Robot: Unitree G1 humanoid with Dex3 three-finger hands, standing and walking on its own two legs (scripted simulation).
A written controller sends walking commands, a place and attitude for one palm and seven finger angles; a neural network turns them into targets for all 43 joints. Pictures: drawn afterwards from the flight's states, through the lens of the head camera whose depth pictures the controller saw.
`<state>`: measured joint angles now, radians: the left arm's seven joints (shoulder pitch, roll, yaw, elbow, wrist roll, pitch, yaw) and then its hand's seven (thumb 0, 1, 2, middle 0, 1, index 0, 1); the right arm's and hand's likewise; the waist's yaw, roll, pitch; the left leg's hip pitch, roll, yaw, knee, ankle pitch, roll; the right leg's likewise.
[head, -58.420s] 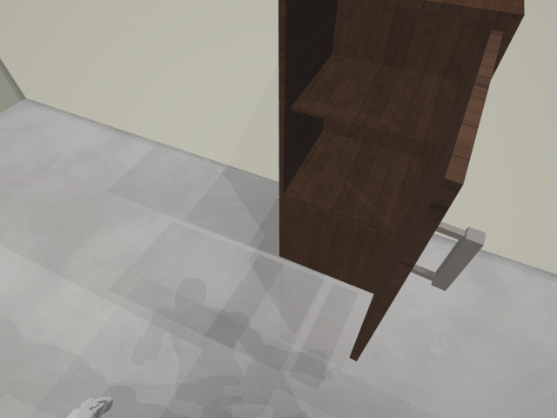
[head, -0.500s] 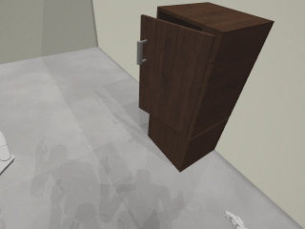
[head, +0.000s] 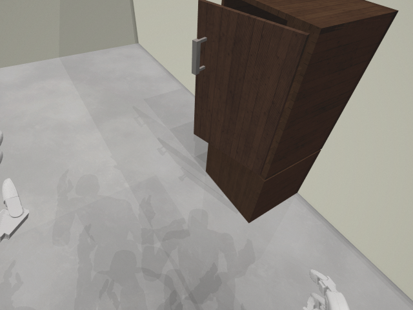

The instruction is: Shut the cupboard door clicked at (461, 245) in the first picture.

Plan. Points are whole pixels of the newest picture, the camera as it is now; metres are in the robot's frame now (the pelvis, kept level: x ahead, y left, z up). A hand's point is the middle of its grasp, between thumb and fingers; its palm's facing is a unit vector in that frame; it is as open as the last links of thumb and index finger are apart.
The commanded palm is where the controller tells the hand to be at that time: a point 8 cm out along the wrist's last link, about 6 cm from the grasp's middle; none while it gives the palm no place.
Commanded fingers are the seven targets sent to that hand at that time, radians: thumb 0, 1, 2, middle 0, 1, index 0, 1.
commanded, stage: stop stepping back and stand still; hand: left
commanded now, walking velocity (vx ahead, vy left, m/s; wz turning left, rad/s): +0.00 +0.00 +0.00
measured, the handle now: (199, 55) +0.93 +0.07 +0.07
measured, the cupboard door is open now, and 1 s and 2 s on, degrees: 16 16 16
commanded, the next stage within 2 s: let the arm hang, fingers relaxed in 0.12 s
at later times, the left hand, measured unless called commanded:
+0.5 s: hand out of the picture +0.05 +0.19 -0.16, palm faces -0.06 -0.98 -0.19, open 7.4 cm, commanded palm none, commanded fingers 0.00 0.90 0.90 -0.20 -0.30 -0.20 -0.30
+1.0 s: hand out of the picture -0.07 +0.19 -0.17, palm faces +0.01 -0.98 -0.20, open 7.4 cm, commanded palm none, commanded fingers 0.00 0.90 0.90 -0.20 -0.30 -0.20 -0.30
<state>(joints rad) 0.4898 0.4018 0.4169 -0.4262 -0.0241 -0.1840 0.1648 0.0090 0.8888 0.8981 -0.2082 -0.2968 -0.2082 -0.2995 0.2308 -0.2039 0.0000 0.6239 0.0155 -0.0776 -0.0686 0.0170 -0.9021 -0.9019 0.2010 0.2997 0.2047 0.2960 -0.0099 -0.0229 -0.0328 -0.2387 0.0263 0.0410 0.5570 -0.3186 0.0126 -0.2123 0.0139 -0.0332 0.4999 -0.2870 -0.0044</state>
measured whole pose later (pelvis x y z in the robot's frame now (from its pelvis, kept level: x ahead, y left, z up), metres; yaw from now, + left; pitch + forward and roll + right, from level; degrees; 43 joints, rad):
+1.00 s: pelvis -0.04 +0.02 +0.01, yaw -1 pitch -2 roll +0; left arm 0.34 0.16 0.01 1.15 0.02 0.01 0.03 0.00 0.91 0.90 -0.20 -0.29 -0.20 -0.30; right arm 0.34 -0.13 0.00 1.12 -0.01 0.02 -0.03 0.01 -0.90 -0.90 0.20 0.30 0.20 0.30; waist -0.01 0.01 0.03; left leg -0.18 -0.01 0.08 0.42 -0.20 0.04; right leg -0.19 -0.02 0.00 0.42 -0.19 0.02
